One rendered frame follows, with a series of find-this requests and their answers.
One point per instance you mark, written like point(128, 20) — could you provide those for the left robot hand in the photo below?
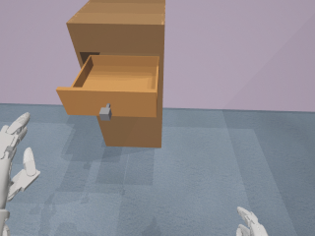
point(9, 139)

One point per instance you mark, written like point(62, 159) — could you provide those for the cabinet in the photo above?
point(123, 28)

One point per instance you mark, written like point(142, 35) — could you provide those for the robot left forearm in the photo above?
point(4, 216)

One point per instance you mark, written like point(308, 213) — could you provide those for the handle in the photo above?
point(105, 113)

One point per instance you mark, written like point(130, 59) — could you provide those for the right robot hand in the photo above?
point(256, 229)

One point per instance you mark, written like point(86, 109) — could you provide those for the drawer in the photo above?
point(129, 83)

